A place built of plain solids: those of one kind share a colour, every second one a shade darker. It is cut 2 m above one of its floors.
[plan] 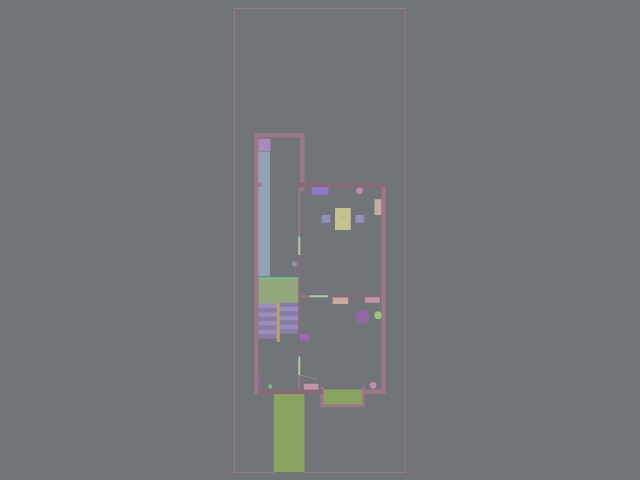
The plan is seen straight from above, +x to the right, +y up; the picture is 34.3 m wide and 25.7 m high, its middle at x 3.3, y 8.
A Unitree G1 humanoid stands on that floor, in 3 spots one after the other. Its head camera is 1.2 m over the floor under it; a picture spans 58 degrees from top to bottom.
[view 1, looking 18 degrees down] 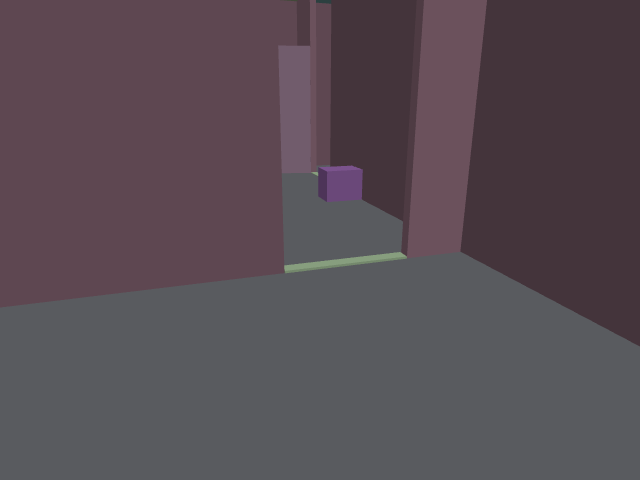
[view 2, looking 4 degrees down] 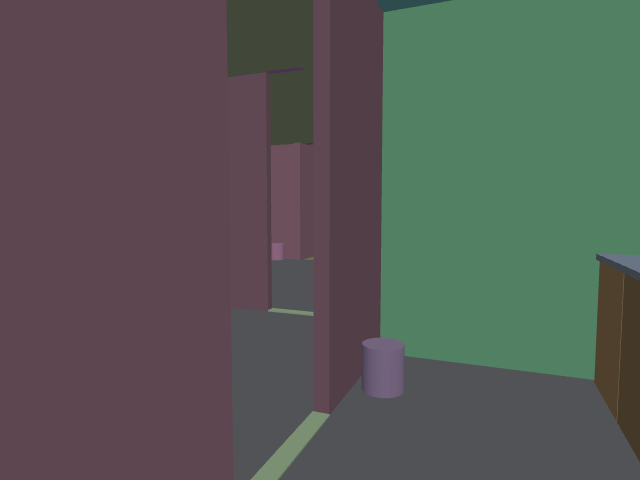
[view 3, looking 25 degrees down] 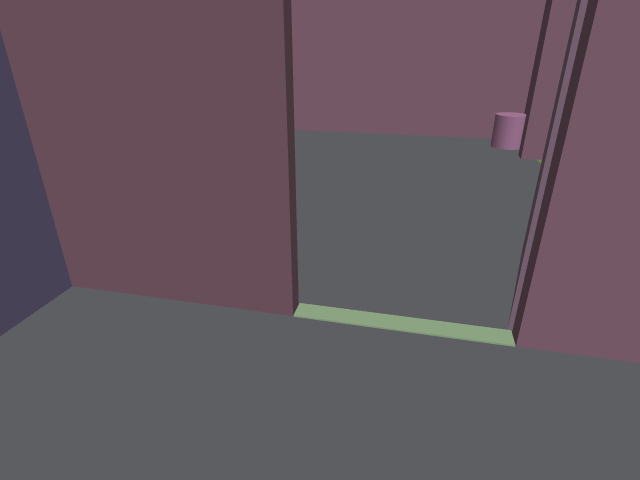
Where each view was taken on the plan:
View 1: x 4.39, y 7.89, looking -108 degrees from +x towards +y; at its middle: ground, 3.88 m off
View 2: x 1.27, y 9.49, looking -68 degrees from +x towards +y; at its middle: wall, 2.48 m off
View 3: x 0.49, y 1.25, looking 13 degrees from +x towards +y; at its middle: ground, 2.84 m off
